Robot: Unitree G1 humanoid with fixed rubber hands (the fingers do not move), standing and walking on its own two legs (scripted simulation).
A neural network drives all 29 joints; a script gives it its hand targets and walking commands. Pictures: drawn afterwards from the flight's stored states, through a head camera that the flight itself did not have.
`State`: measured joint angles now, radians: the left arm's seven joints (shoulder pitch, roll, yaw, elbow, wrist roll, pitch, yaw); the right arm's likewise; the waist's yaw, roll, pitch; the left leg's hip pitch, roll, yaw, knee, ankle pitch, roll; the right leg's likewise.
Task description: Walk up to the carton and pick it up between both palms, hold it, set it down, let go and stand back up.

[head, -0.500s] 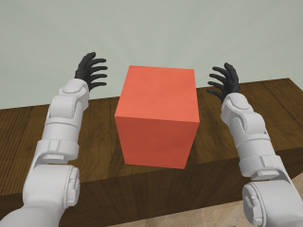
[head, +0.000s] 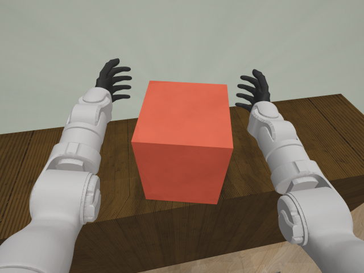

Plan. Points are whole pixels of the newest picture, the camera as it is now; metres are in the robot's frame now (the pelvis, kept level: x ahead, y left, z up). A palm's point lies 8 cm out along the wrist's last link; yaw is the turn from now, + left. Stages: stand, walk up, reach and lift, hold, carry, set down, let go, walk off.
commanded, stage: reach and lift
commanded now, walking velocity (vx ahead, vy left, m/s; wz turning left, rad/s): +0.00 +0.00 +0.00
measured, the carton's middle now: (184, 144) +0.43 -0.03 +0.02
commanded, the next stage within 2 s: none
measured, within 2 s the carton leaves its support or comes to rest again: neither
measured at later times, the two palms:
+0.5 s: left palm (117, 127) +0.45 +0.13 +0.08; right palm (245, 136) +0.40 -0.18 +0.07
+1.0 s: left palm (125, 129) +0.45 +0.12 +0.08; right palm (242, 136) +0.40 -0.17 +0.07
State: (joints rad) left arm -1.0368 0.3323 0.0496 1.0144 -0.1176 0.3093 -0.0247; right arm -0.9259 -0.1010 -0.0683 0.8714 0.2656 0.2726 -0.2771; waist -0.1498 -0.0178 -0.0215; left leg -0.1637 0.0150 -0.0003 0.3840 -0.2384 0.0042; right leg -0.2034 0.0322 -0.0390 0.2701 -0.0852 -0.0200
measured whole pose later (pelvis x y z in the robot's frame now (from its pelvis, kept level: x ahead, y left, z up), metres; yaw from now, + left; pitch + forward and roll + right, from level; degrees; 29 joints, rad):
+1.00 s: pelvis +0.00 +0.00 -0.01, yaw +0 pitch +9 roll -1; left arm -0.95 0.09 0.38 1.17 0.27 -0.13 0.00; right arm -0.82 0.07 -0.48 1.05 -0.21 -0.23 -0.20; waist -0.11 -0.02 -0.05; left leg -0.36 0.01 0.00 0.45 -0.25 0.01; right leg -0.40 0.02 -0.04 0.34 -0.10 -0.01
